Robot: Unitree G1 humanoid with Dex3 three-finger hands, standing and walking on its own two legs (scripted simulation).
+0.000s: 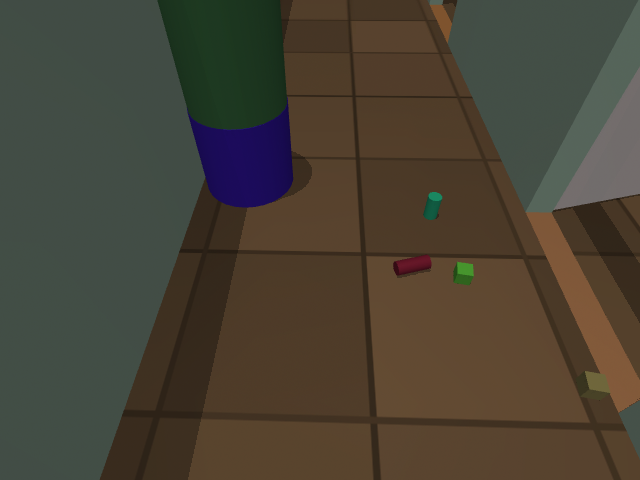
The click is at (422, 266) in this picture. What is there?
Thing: lying can
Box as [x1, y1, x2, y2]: [393, 255, 431, 275]
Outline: 430,259 427,255 422,255 394,261 394,271 397,275 429,268 431,265
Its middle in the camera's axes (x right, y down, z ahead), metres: +0.37 +0.07 +1.57
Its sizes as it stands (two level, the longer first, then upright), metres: 0.138 0.058 0.058
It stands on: the floor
